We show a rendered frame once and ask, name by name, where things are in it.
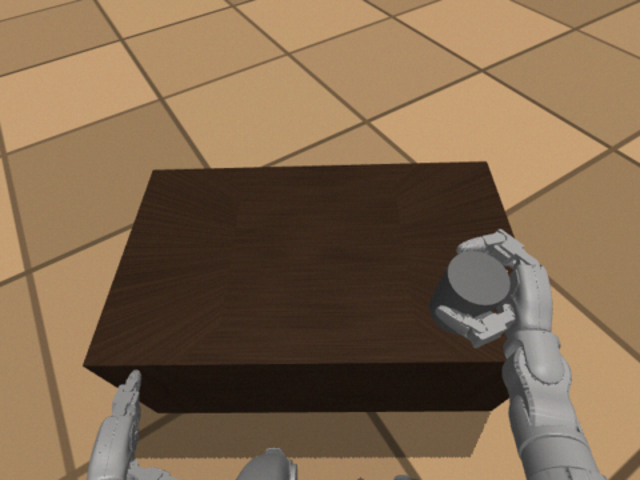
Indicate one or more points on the right robot hand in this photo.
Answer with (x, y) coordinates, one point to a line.
(528, 304)

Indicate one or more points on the right robot arm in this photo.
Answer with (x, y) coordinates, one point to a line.
(548, 436)

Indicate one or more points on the left robot hand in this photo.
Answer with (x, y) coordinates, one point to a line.
(113, 454)

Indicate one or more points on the can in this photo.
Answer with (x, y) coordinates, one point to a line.
(474, 283)

